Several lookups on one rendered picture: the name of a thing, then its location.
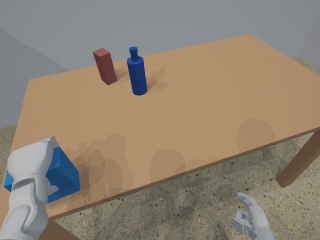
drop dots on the robot right forearm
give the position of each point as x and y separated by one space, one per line
263 234

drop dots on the sponge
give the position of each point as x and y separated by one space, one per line
61 173

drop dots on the left robot hand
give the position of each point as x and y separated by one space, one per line
34 158

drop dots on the right robot hand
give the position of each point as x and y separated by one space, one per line
256 218

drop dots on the robot left forearm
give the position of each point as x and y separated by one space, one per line
27 217

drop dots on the table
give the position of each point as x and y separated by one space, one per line
205 105

